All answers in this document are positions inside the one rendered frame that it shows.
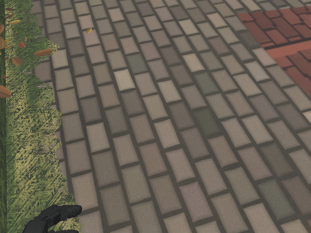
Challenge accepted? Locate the left robot hand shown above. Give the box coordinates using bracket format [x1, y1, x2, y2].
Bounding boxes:
[22, 204, 83, 233]

